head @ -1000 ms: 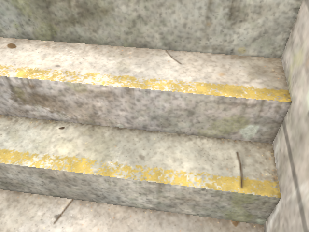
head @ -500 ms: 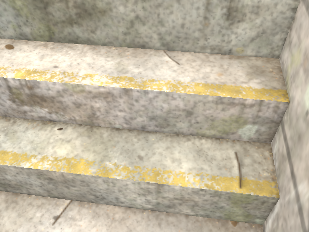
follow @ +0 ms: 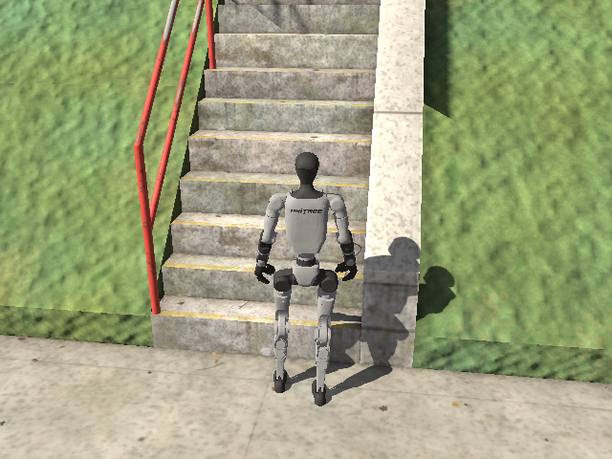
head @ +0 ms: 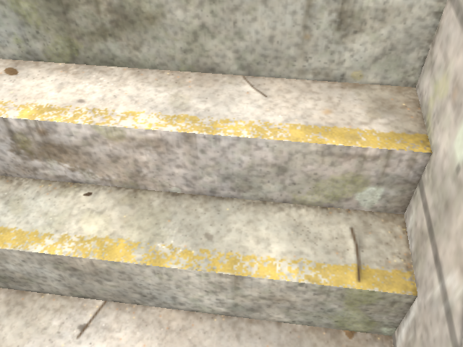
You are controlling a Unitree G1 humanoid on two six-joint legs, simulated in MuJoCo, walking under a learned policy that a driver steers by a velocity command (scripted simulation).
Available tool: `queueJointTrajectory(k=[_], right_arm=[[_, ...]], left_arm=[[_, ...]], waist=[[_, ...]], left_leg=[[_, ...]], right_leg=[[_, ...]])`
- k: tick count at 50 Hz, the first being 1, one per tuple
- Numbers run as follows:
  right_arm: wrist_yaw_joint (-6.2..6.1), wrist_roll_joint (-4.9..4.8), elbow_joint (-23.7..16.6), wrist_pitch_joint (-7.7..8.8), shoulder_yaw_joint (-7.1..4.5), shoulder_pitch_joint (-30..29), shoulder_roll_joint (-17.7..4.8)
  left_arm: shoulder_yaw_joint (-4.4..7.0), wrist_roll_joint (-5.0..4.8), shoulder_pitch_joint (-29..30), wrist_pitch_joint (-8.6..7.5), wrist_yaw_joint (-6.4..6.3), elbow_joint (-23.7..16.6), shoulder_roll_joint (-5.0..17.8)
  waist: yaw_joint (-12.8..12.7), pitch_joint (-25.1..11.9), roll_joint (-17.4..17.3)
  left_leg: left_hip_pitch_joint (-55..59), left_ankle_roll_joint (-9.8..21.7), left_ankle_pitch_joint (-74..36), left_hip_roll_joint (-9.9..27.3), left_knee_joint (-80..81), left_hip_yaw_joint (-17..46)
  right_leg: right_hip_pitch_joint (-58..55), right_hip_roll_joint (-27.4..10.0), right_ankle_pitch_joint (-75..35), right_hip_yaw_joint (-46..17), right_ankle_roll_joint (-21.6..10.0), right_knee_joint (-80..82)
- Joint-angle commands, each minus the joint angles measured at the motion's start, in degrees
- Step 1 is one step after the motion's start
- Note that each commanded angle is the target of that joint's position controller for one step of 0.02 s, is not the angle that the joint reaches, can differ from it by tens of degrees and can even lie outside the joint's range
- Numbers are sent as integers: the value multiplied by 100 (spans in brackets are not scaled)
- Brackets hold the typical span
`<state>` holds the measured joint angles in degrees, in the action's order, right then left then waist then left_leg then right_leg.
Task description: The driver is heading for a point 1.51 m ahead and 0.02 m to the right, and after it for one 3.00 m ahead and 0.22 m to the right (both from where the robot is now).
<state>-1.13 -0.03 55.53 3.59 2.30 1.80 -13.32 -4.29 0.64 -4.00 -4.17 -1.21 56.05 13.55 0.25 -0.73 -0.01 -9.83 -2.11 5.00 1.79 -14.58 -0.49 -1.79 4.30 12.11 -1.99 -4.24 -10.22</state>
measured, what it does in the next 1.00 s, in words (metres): stands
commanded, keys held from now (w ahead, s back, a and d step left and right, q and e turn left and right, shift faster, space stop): w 0.86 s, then no key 0.14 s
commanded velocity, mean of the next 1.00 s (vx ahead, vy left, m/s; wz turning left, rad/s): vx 0.48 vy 0.00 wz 0.00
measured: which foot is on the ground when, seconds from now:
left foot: down 0.00-1.00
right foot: down 0.00-1.00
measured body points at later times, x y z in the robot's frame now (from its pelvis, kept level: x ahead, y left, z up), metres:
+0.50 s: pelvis +0.00 +0.00 +0.00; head +0.00 +0.00 +0.45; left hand +0.15 +0.24 -0.12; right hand +0.16 -0.24 -0.12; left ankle +0.03 +0.14 -0.75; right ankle -0.08 -0.07 -0.75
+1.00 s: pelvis +0.00 +0.00 +0.00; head +0.00 +0.00 +0.45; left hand +0.14 +0.24 -0.12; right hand +0.15 -0.25 -0.12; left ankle +0.03 +0.14 -0.75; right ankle -0.08 -0.07 -0.75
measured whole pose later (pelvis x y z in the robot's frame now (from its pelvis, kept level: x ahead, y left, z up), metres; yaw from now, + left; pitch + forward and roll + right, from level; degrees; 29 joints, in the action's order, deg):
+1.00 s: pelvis +0.00 +0.00 +0.00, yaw +0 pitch +0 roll +0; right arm -1.3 0.2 56.1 3.4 1.9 2.4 -13.6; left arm -3.8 0.5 -4.6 -3.9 -1.4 56.3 13.7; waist 0.5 -0.2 -0.1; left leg -10.3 -2.3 5.9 2.1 -16.4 -0.3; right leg -1.2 4.4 13.1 -2.0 -4.2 -12.1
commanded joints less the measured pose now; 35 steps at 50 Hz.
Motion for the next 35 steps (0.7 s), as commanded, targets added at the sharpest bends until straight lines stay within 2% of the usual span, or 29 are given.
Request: queueJointTrajectory(k=[1,35], right_arm=[[-15,-2,-359,78,-114,-432,-576],[-24,-4,-354,72,-124,-424,-578]], left_arm=[[122,-3,329,-72,-16,-323,614],[131,-2,317,-69,-23,-342,613]], waist=[[-2,-435,36],[5,-429,37]], left_leg=[[477,140,-1181,630,-77,526],[487,131,-1174,633,-86,512]], right_leg=[[231,-1122,-2059,-555,227,-7],[241,-1113,-2065,-569,227,-15]])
